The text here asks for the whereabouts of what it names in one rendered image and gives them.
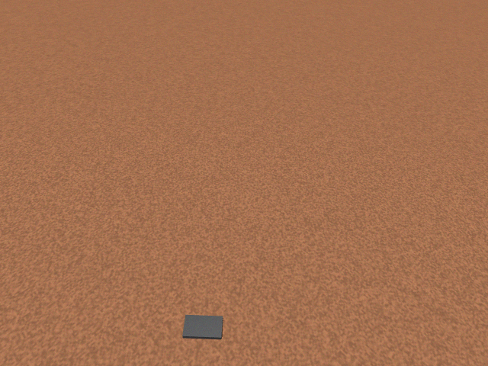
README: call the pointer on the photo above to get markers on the small box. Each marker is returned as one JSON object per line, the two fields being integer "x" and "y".
{"x": 202, "y": 327}

